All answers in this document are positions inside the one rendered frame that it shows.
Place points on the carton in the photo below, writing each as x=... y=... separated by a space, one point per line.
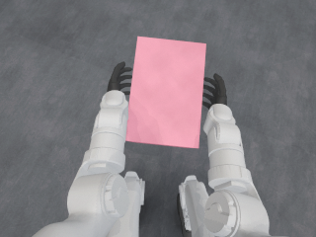
x=166 y=90

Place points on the robot right forearm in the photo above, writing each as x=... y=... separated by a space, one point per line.
x=227 y=167

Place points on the robot right thigh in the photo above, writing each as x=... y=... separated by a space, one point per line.
x=193 y=198

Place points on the robot left forearm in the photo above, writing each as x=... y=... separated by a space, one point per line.
x=106 y=149

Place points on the left robot hand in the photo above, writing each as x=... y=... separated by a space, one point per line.
x=114 y=83

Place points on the robot left thigh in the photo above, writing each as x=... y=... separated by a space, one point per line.
x=128 y=225

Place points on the right robot hand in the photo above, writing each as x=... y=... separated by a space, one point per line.
x=219 y=93

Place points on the robot thigh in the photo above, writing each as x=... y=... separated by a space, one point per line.
x=193 y=198
x=128 y=225

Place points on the robot left upper arm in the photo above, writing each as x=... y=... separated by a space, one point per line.
x=95 y=202

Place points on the robot right upper arm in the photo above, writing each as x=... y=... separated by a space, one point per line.
x=231 y=214

